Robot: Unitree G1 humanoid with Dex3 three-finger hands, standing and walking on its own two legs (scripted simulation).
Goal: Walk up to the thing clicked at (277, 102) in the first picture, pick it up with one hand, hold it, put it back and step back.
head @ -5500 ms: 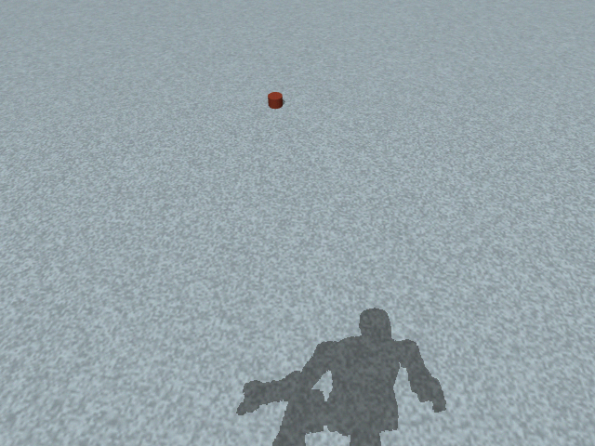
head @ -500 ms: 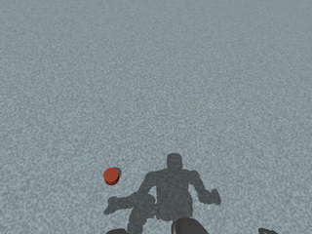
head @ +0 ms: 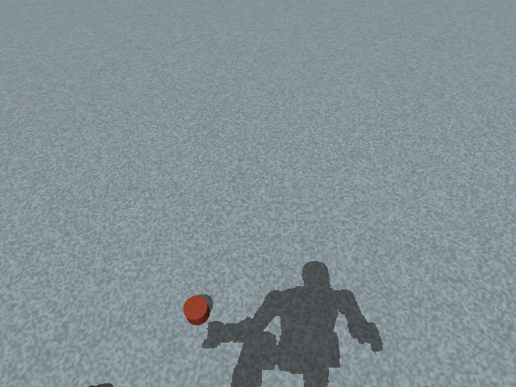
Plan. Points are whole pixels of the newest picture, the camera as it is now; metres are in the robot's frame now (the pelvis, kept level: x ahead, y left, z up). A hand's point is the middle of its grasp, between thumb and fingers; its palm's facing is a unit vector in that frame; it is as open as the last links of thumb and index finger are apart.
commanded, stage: walk up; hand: left
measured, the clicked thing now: (196, 310) +0.50 +0.26 -0.74
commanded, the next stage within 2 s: stand in 1.30 s
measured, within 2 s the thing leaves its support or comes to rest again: neither
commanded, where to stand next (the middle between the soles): +0.10 +0.02 m, yaw +2 degrees
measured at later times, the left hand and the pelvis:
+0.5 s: hand out of the picture +0.11 +0.25 -0.14, palm faces -0.02 -0.95 -0.32, open 7.3 cm; pelvis +0.03 +0.00 +0.01, yaw +0 degrees
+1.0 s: hand out of the picture +0.11 +0.25 -0.14, palm faces -0.02 -0.95 -0.32, open 7.3 cm; pelvis +0.04 +0.00 +0.02, yaw +0 degrees
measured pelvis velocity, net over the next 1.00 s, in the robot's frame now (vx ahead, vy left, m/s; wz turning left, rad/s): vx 0.04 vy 0.00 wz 0.00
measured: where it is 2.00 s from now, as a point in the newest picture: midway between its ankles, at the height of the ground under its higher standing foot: outside the picture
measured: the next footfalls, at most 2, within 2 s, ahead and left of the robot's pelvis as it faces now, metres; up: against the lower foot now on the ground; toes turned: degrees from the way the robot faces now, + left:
none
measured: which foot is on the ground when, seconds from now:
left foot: down 0.00-1.00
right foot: down 0.00-1.00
